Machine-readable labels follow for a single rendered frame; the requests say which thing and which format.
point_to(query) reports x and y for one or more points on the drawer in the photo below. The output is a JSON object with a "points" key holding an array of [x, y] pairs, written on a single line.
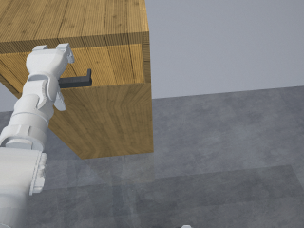
{"points": [[110, 65]]}

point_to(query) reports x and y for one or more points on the handle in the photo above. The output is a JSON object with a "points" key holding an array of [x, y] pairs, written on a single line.
{"points": [[78, 81]]}

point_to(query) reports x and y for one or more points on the cabinet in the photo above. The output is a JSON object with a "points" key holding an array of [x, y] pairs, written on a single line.
{"points": [[99, 121]]}

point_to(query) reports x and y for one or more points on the robot left hand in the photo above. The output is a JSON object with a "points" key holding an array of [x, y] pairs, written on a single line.
{"points": [[53, 61]]}

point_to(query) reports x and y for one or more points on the robot left upper arm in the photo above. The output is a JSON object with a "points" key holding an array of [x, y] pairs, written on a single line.
{"points": [[22, 173]]}

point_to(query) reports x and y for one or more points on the robot left forearm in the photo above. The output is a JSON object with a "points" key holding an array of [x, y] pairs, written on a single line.
{"points": [[29, 121]]}

